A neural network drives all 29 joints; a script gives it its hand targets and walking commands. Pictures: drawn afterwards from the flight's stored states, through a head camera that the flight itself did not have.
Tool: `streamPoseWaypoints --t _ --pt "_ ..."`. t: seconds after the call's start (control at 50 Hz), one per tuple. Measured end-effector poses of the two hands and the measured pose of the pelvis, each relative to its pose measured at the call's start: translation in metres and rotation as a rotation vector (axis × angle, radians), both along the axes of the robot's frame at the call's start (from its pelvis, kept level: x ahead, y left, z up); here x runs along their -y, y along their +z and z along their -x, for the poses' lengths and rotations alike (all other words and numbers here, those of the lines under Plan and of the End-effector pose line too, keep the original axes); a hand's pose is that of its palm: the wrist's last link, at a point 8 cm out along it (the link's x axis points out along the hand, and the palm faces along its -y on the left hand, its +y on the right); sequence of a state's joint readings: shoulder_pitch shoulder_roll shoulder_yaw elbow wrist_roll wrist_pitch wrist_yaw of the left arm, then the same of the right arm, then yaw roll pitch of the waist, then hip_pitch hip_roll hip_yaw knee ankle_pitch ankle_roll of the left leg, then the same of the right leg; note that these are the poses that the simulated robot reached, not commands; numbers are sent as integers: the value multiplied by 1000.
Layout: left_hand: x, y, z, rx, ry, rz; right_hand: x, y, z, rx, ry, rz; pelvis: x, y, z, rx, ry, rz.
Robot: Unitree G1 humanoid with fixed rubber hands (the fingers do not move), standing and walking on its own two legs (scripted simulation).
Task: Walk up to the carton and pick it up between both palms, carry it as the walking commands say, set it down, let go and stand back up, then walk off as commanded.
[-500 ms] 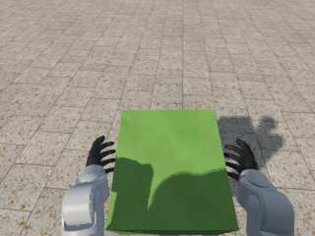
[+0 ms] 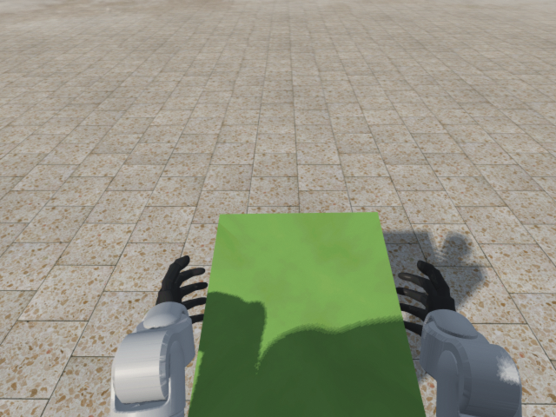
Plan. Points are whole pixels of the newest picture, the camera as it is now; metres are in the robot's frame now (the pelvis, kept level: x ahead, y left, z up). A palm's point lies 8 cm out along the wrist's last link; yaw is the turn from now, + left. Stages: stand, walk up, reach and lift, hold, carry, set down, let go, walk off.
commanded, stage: carry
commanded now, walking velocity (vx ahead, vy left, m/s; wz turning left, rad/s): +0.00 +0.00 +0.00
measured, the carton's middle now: (300, 320) +0.29 -0.01 +0.02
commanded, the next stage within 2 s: none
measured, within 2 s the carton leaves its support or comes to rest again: neither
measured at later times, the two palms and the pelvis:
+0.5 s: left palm (163, 363) +0.19 +0.16 +0.10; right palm (453, 370) +0.19 -0.17 +0.10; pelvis -0.06 -0.01 +0.00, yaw +0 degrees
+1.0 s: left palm (238, 399) +0.16 +0.07 +0.08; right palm (544, 393) +0.16 -0.26 +0.10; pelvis -0.09 -0.11 +0.00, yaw +0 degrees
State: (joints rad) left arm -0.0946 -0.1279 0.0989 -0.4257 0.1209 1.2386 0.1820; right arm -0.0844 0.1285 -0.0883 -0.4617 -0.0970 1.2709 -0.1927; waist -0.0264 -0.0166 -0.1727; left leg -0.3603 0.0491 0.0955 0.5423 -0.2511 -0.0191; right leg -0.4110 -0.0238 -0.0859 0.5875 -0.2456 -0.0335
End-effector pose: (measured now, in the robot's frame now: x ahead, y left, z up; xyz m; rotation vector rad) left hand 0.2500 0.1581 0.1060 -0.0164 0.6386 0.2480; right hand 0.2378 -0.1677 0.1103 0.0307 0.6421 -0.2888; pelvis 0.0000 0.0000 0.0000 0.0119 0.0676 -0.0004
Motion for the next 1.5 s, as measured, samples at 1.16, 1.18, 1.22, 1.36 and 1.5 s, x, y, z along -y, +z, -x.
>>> streamPoseWaypoints --t 1.16,1.18,1.22,1.36,1.5 --pt "162 -7 92 5 52 5 162 -10 79 5 55 12 176 -4 97 -10 -7 67" --pt "174 -8 92 11 44 -6 175 -14 81 12 47 0 186 -7 99 -9 -7 71" --pt "197 -10 93 -8 20 -28 197 -21 88 -7 24 -22 201 -7 104 -14 -2 57" --pt "246 -19 109 -57 -24 -21 246 -26 117 -55 -21 -15 240 -4 120 -13 1 17" --pt "275 -27 130 -38 13 30 275 -16 126 -37 19 40 280 -7 132 -4 -13 29"
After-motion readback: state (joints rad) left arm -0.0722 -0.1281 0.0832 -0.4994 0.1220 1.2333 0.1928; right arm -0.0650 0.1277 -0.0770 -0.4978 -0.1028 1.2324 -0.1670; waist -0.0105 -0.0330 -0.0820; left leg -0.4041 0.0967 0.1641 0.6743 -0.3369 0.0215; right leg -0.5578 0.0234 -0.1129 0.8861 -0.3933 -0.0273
